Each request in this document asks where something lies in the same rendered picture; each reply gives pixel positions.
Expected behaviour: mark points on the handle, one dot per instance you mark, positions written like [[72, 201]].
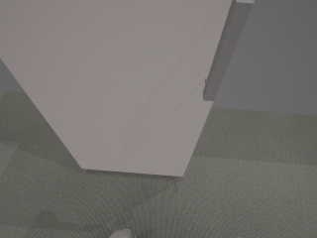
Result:
[[234, 25]]

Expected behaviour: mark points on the fridge door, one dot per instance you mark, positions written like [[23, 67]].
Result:
[[120, 81]]

